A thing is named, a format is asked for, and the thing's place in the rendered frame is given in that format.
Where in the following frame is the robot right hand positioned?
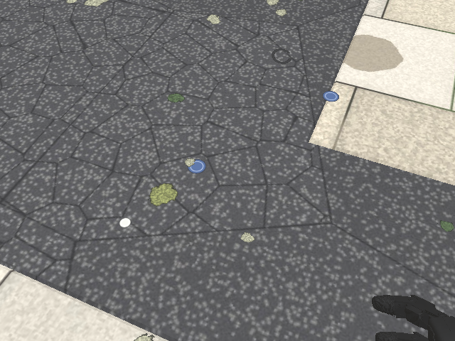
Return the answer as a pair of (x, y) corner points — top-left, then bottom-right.
(372, 295), (455, 341)

